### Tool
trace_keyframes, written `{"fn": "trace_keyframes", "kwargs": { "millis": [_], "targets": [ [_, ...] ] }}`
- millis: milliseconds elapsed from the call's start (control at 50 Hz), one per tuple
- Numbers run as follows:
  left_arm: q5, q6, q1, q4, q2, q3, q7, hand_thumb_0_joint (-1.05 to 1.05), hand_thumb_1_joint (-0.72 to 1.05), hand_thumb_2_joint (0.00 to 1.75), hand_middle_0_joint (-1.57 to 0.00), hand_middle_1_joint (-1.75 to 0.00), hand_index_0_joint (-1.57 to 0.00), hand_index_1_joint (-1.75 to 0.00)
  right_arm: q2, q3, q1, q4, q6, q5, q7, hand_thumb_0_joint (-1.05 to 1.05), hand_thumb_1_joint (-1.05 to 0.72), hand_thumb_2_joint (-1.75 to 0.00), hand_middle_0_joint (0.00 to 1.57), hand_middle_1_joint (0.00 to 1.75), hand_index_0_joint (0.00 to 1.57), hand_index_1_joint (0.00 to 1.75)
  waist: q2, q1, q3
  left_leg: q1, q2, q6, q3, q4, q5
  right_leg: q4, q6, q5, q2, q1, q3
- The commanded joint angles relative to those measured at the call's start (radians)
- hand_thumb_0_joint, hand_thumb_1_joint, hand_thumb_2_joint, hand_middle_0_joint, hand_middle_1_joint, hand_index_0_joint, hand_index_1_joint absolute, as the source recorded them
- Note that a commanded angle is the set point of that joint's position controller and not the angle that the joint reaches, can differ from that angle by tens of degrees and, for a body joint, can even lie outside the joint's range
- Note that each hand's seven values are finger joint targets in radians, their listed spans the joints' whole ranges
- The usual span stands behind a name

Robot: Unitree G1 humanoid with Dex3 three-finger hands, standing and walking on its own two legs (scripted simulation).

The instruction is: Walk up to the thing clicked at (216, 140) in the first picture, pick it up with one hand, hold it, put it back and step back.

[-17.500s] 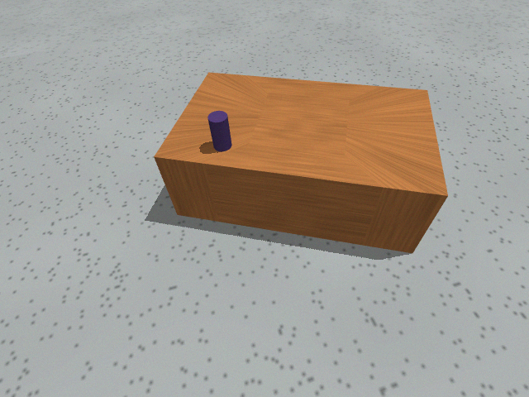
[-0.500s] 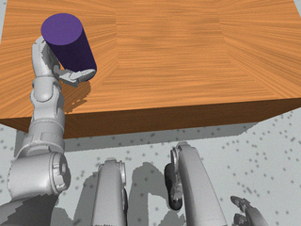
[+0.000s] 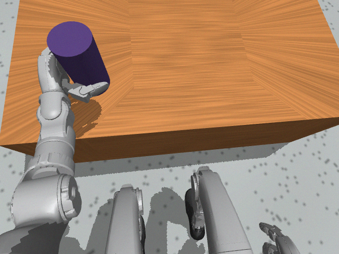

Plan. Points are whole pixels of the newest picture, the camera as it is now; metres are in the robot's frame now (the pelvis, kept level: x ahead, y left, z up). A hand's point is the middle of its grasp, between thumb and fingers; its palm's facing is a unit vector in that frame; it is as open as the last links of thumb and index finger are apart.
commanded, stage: lift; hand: left
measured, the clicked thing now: (83, 63) +0.52 +0.15 +0.03
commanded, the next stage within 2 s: hold in 1.64 s
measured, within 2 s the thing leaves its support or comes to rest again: neither
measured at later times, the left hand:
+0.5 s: hand (72, 75) +0.46 +0.15 +0.08, palm faces +0.06 -1.00 -0.02, open 10.8 cm
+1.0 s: hand (39, 64) +0.42 +0.16 +0.17, palm faces +0.08 -1.00 -0.02, open 10.8 cm
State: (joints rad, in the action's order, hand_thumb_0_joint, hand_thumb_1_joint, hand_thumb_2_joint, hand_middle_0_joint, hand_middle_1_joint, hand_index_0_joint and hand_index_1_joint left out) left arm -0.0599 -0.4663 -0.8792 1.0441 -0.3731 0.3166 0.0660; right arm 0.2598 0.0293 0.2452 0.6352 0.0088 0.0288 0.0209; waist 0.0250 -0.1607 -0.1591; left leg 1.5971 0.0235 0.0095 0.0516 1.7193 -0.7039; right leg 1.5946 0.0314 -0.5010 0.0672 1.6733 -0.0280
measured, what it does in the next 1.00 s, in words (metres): rises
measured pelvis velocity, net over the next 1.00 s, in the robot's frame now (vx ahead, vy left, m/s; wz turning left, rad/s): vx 0.04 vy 0.00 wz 0.01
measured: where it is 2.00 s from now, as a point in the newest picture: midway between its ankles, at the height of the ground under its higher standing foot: (167, 236)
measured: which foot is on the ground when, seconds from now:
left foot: down 0.00-1.00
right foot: down 0.00-1.00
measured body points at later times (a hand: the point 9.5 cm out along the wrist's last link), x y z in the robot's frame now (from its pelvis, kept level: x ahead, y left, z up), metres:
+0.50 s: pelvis +0.01 +0.00 +0.06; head +0.16 +0.01 +0.49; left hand +0.45 +0.21 +0.08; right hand +0.10 -0.26 -0.06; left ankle +0.03 +0.11 -0.51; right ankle +0.10 -0.15 -0.51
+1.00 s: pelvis +0.04 +0.00 +0.14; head +0.14 +0.01 +0.58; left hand +0.41 +0.21 +0.17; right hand +0.17 -0.25 +0.02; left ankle +0.03 +0.11 -0.51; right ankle +0.10 -0.15 -0.51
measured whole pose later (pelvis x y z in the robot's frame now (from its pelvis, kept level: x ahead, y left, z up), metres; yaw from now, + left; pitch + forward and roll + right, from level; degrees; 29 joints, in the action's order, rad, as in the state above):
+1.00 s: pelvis +0.04 +0.00 +0.14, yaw +0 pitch +17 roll -2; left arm -0.14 -0.36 -0.32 0.54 -0.22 0.14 0.03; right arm 0.23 -0.01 0.21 0.65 0.03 -0.01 -0.02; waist 0.01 -0.04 -0.10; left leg 0.88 -0.01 0.00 0.04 1.16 -0.58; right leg 1.07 0.03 -0.40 0.04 0.95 -0.04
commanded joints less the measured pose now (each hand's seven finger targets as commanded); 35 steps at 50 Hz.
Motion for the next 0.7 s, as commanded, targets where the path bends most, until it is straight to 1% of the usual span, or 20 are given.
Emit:
{"fn": "trace_keyframes", "kwargs": {
  "millis": [0, 60, 80, 120, 140, 160, 200, 220, 260, 280, 300, 320, 360, 400, 440, 480, 580, 620, 660, 680],
  "targets": [
    [-0.009, -0.088, -0.354, -0.207, -0.173, 0.012, 0.010, 0.00, 0.04, 1.18, -1.19, -1.34, -1.21, -1.34, 0.181, -0.061, 0.172, -0.044, 0.013, 0.000, -0.005, 0.00, -0.92, -0.91, 0.20, 0.30, 0.20, 0.30, 0.110, -0.012, -0.639, -0.317, 0.005, 0.000, 0.002, -0.271, 0.331, -0.139, -0.085, 0.237, -0.030, -0.495, -0.006],
    [-0.016, -0.083, -0.324, -0.274, -0.206, 0.036, 0.022, 0.00, 0.03, 1.18, -1.18, -1.34, -1.20, -1.33, 0.198, -0.074, 0.174, -0.057, 0.009, -0.002, -0.007, 0.00, -0.92, -0.91, 0.20, 0.30, 0.20, 0.30, 0.146, 0.011, -0.719, -0.405, 0.001, -0.005, 0.006, -0.283, 0.393, -0.147, -0.087, 0.281, -0.031, -0.527, -0.007],
    [-0.020, -0.085, -0.362, -0.316, -0.166, -0.009, 0.027, 0.00, 0.06, 1.18, -1.18, -1.33, -1.20, -1.33, 0.186, -0.068, 0.172, -0.053, 0.009, -0.002, -0.006, 0.00, -0.92, -0.91, 0.20, 0.30, 0.20, 0.30, 0.158, 0.005, -0.722, -0.420, 0.000, -0.009, 0.009, -0.296, 0.395, -0.150, -0.089, 0.276, -0.033, -0.533, -0.009],
    [-0.025, -0.076, -0.327, -0.338, -0.182, 0.021, 0.018, 0.00, 0.04, 1.19, -1.19, -1.35, -1.21, -1.35, 0.185, -0.074, 0.166, -0.061, 0.008, -0.004, -0.011, 0.00, -0.92, -0.91, 0.20, 0.30, 0.20, 0.30, 0.130, 0.013, -0.730, -0.410, 0.003, -0.003, 0.001, -0.303, 0.377, -0.176, -0.084, 0.281, -0.034, -0.588, -0.006],
    [-0.029, -0.062, -0.306, -0.284, -0.130, -0.018, 0.014, 0.00, 0.04, 1.19, -1.18, -1.35, -1.20, -1.34, 0.172, -0.068, 0.172, -0.038, 0.009, -0.006, -0.011, 0.00, -0.91, -0.91, 0.20, 0.30, 0.20, 0.30, 0.096, 0.004, -0.666, -0.382, 0.003, 0.000, -0.002, -0.314, 0.339, -0.191, -0.083, 0.254, -0.036, -0.592, -0.005],
    [-0.039, -0.068, -0.332, -0.362, -0.148, 0.005, 0.007, 0.00, 0.05, 1.20, -1.18, -1.34, -1.20, -1.34, 0.174, -0.071, 0.172, -0.039, 0.010, -0.009, -0.013, 0.00, -0.91, -0.91, 0.20, 0.30, 0.20, 0.30, 0.096, 0.008, -0.675, -0.375, 0.003, 0.002, -0.004, -0.320, 0.330, -0.201, -0.080, 0.254, -0.035, -0.610, -0.004],
    [-0.043, -0.056, -0.233, -0.347, -0.173, 0.039, -0.002, 0.00, 0.06, 1.19, -1.18, -1.34, -1.20, -1.34, 0.186, -0.084, 0.151, -0.050, 0.009, -0.014, -0.019, 0.00, -0.91, -0.90, 0.20, 0.30, 0.20, 0.30, 0.076, 0.025, -0.661, -0.399, 0.001, 0.006, -0.005, -0.347, 0.307, -0.237, -0.074, 0.228, -0.036, -0.636, -0.003],
    [-0.041, -0.054, -0.253, -0.360, -0.110, -0.024, -0.001, 0.00, 0.05, 1.19, -1.18, -1.34, -1.20, -1.34, 0.172, -0.079, 0.139, -0.051, 0.012, -0.014, -0.019, 0.00, -0.91, -0.90, 0.20, 0.30, 0.20, 0.30, 0.066, 0.013, -0.623, -0.402, 0.000, 0.005, -0.003, -0.359, 0.287, -0.250, -0.074, 0.205, -0.040, -0.621, -0.005],
    [-0.039, -0.057, -0.221, -0.399, -0.125, -0.011, -0.006, 0.00, 0.07, 1.21, -1.18, -1.35, -1.20, -1.35, 0.175, -0.088, 0.140, -0.041, 0.015, -0.017, -0.023, 0.00, -0.91, -0.90, 0.20, 0.30, 0.20, 0.30, 0.071, 0.015, -0.628, -0.434, -0.003, 0.003, 0.001, -0.373, 0.302, -0.267, -0.073, 0.215, -0.040, -0.640, -0.007],
    [-0.037, -0.050, -0.200, -0.378, -0.084, -0.045, -0.006, 0.00, 0.07, 1.20, -1.18, -1.34, -1.20, -1.34, 0.161, -0.083, 0.133, -0.035, 0.018, -0.018, -0.024, 0.00, -0.91, -0.90, 0.20, 0.30, 0.20, 0.30, 0.051, 0.021, -0.579, -0.425, -0.003, 0.004, 0.001, -0.389, 0.277, -0.282, -0.072, 0.192, -0.041, -0.641, -0.007],
    [-0.035, -0.044, -0.140, -0.347, -0.078, -0.040, -0.010, 0.00, 0.07, 1.19, -1.19, -1.34, -1.21, -1.34, 0.161, -0.085, 0.129, -0.034, 0.020, -0.019, -0.024, 0.00, -0.91, -0.90, 0.20, 0.30, 0.20, 0.30, 0.027, 0.021, -0.549, -0.404, -0.003, 0.007, -0.002, -0.392, 0.274, -0.291, -0.070, 0.192, -0.042, -0.656, -0.007],
    [-0.047, -0.051, -0.127, -0.418, -0.091, -0.024, -0.008, 0.00, 0.07, 1.20, -1.19, -1.35, -1.21, -1.34, 0.164, -0.088, 0.114, -0.043, 0.021, -0.023, -0.026, 0.00, -0.91, -0.90, 0.20, 0.30, 0.20, 0.30, 0.040, 0.042, -0.565, -0.435, -0.005, 0.005, 0.000, -0.407, 0.286, -0.300, -0.071, 0.200, -0.042, -0.668, -0.006],
    [-0.058, -0.048, -0.120, -0.484, -0.080, -0.040, -0.004, 0.00, 0.08, 1.20, -1.20, -1.35, -1.22, -1.35, 0.162, -0.090, 0.104, -0.049, 0.024, -0.026, -0.028, 0.00, -0.91, -0.90, 0.20, 0.30, 0.20, 0.30, 0.057, 0.044, -0.592, -0.486, -0.007, 0.003, 0.001, -0.426, 0.300, -0.321, -0.070, 0.210, -0.043, -0.703, -0.006],
    [-0.057, -0.031, -0.061, -0.451, -0.048, -0.057, -0.011, 0.00, 0.11, 1.22, -1.20, -1.36, -1.22, -1.35, 0.157, -0.092, 0.102, -0.036, 0.023, -0.029, -0.031, 0.00, -0.91, -0.90, 0.20, 0.30, 0.20, 0.30, 0.035, 0.049, -0.522, -0.497, -0.010, 0.000, 0.006, -0.462, 0.289, -0.351, -0.069, 0.198, -0.044, -0.701, -0.008],
    [-0.064, -0.034, -0.040, -0.534, -0.073, -0.032, -0.018, 0.00, 0.08, 1.23, -1.20, -1.37, -1.22, -1.36, 0.149, -0.089, 0.083, -0.043, 0.026, -0.031, -0.031, 0.00, -0.91, -0.90, 0.20, 0.30, 0.20, 0.30, 0.056, 0.068, -0.523, -0.533, -0.012, -0.003, 0.012, -0.492, 0.294, -0.368, -0.069, 0.195, -0.045, -0.724, -0.008],
    [-0.071, -0.029, -0.045, -0.599, -0.042, -0.079, -0.024, 0.00, 0.08, 1.21, -1.20, -1.35, -1.22, -1.35, 0.147, -0.090, 0.073, -0.048, 0.026, -0.037, -0.033, 0.00, -0.91, -0.90, 0.20, 0.30, 0.20, 0.30, 0.071, 0.071, -0.523, -0.606, -0.016, -0.009, 0.020, -0.528, 0.296, -0.391, -0.069, 0.192, -0.046, -0.734, -0.010],
    [-0.072, 0.005, 0.092, -0.638, -0.020, -0.095, -0.039, 0.00, 0.07, 1.24, -1.22, -1.37, -1.23, -1.37, 0.136, -0.092, 0.042, -0.058, 0.034, -0.043, -0.047, 0.00, -0.91, -0.90, 0.20, 0.30, 0.20, 0.30, 0.019, 0.078, -0.445, -0.649, -0.015, -0.003, 0.012, -0.597, 0.285, -0.481, -0.057, 0.194, -0.051, -0.834, -0.006],
    [-0.079, 0.020, 0.128, -0.648, 0.010, -0.128, -0.038, 0.00, 0.06, 1.24, -1.22, -1.38, -1.24, -1.38, 0.135, -0.090, 0.034, -0.061, 0.039, -0.049, -0.050, 0.00, -0.91, -0.90, 0.20, 0.30, 0.20, 0.30, 0.007, 0.078, -0.417, -0.677, -0.016, -0.002, 0.009, -0.617, 0.297, -0.505, -0.056, 0.205, -0.051, -0.859, -0.005],
    [-0.082, 0.029, 0.149, -0.658, -0.005, -0.106, -0.042, 0.00, 0.05, 1.24, -1.23, -1.37, -1.24, -1.38, 0.131, -0.092, 0.032, -0.060, 0.040, -0.049, -0.053, 0.00, -0.91, -0.90, 0.20, 0.30, 0.20, 0.30, -0.006, 0.083, -0.407, -0.686, -0.015, 0.001, -0.003, -0.627, 0.324, -0.531, -0.054, 0.234, -0.053, -0.901, -0.002],
    [-0.081, 0.039, 0.174, -0.634, 0.019, -0.128, -0.043, 0.00, 0.04, 1.24, -1.23, -1.37, -1.24, -1.38, 0.128, -0.089, 0.033, -0.058, 0.043, -0.049, -0.053, 0.00, -0.91, -0.90, 0.20, 0.30, 0.20, 0.30, -0.017, 0.079, -0.379, -0.688, -0.015, 0.000, -0.004, -0.639, 0.334, -0.541, -0.054, 0.241, -0.053, -0.920, -0.003]
  ]
}}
